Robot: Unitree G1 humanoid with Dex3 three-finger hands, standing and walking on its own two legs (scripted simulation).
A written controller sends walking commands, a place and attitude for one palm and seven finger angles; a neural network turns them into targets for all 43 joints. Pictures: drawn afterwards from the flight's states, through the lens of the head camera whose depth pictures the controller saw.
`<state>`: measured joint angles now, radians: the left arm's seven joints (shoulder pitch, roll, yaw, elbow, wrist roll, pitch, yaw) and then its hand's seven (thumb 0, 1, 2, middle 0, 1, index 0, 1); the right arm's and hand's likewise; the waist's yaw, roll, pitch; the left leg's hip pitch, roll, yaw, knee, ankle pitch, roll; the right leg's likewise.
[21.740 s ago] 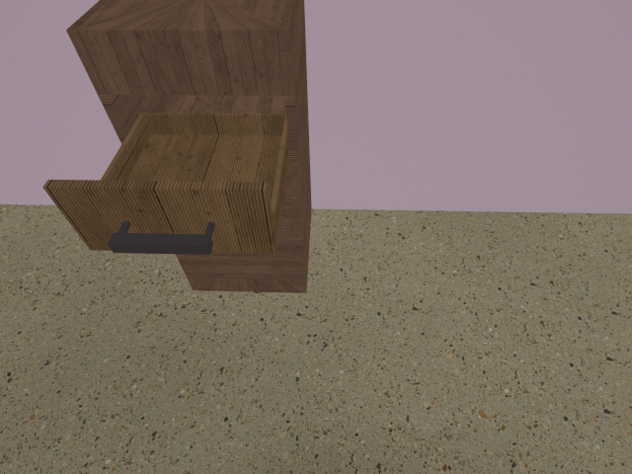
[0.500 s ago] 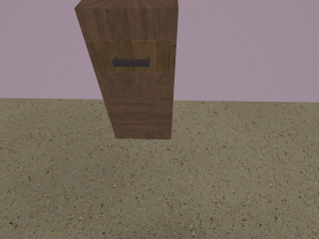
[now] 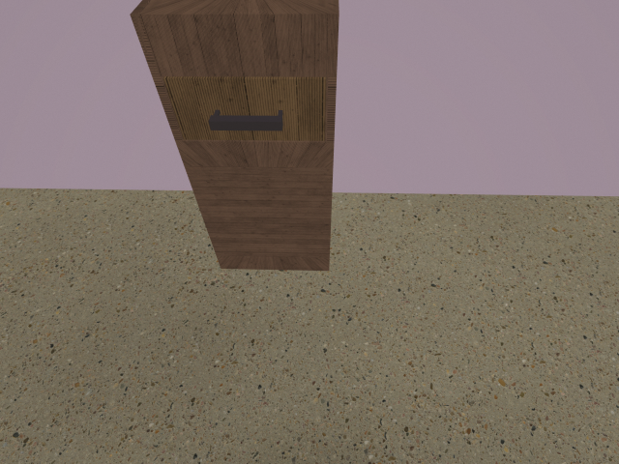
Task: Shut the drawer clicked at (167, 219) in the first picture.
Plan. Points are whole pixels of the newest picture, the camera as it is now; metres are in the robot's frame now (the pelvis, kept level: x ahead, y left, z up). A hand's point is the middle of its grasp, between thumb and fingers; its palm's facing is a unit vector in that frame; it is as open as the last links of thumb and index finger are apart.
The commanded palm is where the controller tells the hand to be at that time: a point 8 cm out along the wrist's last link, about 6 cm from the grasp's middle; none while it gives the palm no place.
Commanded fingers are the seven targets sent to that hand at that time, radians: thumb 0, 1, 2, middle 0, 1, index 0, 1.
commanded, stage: look to check the result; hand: left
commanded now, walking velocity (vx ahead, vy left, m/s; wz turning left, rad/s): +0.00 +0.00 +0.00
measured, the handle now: (247, 118) +0.88 +0.21 -0.06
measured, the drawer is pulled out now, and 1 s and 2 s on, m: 0.00 0.00 0.00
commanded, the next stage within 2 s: stand and wait in 0.18 s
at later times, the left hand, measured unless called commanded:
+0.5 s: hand out of the picture +0.09 +0.23 -0.16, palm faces -0.01 -0.95 -0.32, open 7.3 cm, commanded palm none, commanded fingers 0.00 0.90 0.90 -0.20 -0.30 -0.20 -0.30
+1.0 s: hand out of the picture +0.08 +0.23 -0.16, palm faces -0.02 -0.95 -0.32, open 7.3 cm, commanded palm none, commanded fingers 0.00 0.90 0.90 -0.20 -0.30 -0.20 -0.30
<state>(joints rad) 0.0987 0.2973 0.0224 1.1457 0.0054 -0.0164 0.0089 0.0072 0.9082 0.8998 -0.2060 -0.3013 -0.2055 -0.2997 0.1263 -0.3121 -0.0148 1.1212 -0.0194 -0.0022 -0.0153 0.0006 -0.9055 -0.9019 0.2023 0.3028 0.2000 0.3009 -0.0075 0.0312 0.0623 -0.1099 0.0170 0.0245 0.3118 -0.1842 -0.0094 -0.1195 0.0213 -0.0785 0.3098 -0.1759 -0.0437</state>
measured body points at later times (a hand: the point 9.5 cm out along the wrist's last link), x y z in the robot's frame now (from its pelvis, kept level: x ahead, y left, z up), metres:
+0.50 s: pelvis +0.00 -0.01 +0.00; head +0.02 -0.02 +0.45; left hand +0.09 +0.27 -0.13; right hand +0.05 -0.29 -0.15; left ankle -0.01 +0.12 -0.75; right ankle +0.00 -0.09 -0.75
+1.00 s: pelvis +0.00 +0.00 +0.00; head +0.02 -0.01 +0.45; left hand +0.08 +0.28 -0.14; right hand +0.05 -0.29 -0.15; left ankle -0.01 +0.12 -0.75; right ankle +0.00 -0.09 -0.75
